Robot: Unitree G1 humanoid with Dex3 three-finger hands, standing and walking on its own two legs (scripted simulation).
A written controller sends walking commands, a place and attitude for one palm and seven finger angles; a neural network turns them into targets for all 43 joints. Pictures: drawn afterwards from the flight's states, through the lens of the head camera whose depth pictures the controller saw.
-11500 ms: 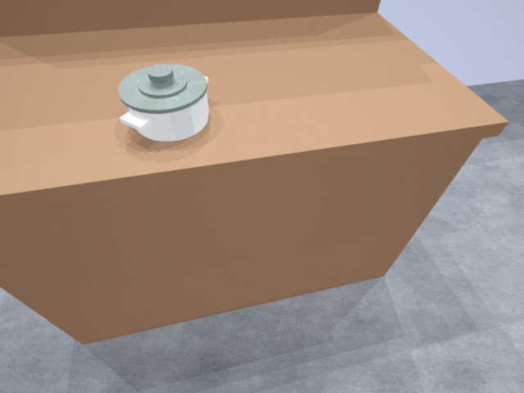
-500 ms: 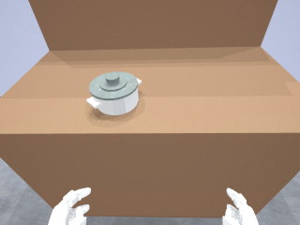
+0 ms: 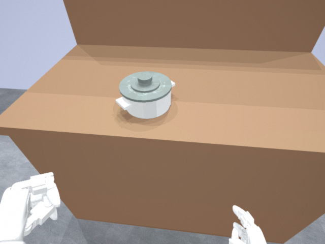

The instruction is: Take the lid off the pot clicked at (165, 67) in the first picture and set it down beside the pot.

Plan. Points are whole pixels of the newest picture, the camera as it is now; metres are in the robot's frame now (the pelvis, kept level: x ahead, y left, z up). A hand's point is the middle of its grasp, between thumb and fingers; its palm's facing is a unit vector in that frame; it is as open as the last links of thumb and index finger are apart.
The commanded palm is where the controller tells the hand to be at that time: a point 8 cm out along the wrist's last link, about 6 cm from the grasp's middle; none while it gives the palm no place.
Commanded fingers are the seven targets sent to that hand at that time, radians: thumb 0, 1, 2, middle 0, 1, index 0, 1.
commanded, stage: raise the hand higher, near the body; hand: left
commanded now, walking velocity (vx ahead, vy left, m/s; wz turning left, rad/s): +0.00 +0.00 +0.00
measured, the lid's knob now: (144, 77) +0.54 +0.13 +0.16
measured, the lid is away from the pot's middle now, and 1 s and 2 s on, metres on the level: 0.00 0.00 0.00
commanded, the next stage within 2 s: reach forward and open the fingers in 0.72 s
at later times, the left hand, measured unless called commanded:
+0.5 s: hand (53, 174) +0.18 +0.22 +0.18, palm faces +0.40 -0.81 -0.43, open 3.1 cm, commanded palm +0.12 +0.26 +0.19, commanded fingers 0.00 0.90 0.90 -1.30 -1.50 -1.30 -1.50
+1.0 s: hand (52, 148) +0.21 +0.23 +0.21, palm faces +0.43 -0.33 -0.84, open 3.0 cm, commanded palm +0.16 +0.26 +0.24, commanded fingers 0.00 0.65 1.11 -1.25 -1.15 -1.25 -1.15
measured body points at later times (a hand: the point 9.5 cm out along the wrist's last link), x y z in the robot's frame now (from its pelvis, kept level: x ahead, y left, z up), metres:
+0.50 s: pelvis +0.01 -0.01 +0.00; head -0.01 -0.02 +0.45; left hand +0.15 +0.26 +0.20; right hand +0.22 -0.22 -0.06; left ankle -0.01 +0.10 -0.74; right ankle +0.02 -0.13 -0.74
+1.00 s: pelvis +0.01 -0.01 +0.00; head +0.01 -0.05 +0.45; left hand +0.18 +0.24 +0.25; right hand +0.22 -0.22 -0.09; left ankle -0.01 +0.10 -0.74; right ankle +0.02 -0.13 -0.74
